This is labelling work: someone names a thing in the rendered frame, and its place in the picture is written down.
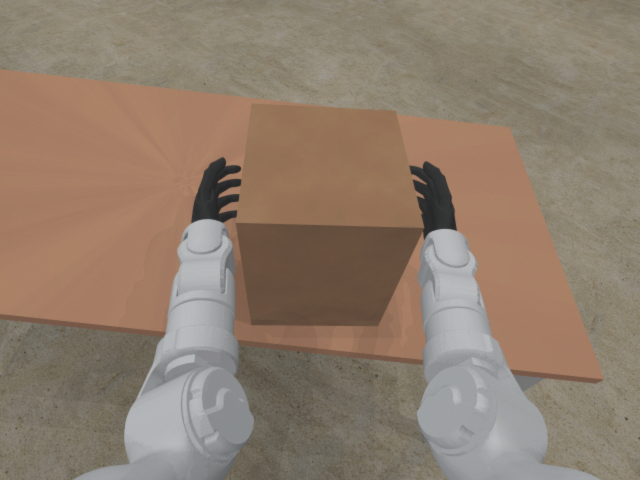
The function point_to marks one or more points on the robot right hand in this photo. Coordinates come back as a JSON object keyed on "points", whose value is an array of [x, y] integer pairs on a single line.
{"points": [[437, 208]]}

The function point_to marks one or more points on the robot left forearm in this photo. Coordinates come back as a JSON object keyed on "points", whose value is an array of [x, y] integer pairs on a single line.
{"points": [[201, 315]]}

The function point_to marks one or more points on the robot left hand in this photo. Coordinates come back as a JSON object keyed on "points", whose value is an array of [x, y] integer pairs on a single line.
{"points": [[207, 204]]}

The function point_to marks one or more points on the robot right forearm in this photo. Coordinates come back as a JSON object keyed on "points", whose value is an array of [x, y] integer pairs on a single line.
{"points": [[455, 321]]}

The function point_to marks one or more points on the table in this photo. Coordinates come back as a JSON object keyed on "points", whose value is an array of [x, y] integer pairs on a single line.
{"points": [[98, 181]]}

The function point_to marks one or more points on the carton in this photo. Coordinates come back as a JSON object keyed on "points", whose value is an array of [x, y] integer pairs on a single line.
{"points": [[328, 215]]}

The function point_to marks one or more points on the left robot upper arm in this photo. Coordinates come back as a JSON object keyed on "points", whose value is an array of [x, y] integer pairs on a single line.
{"points": [[190, 428]]}

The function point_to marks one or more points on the right robot upper arm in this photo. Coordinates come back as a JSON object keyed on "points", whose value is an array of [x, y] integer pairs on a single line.
{"points": [[480, 429]]}

